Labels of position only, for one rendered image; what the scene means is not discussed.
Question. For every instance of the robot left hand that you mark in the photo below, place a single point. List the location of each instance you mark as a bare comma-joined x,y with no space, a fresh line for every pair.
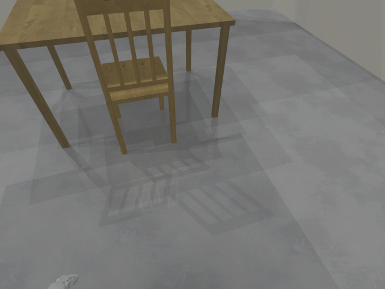
64,282

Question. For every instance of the chair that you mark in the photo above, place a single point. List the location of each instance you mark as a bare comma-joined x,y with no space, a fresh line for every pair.
136,79

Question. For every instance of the table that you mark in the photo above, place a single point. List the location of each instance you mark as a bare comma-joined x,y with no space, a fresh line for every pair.
37,23

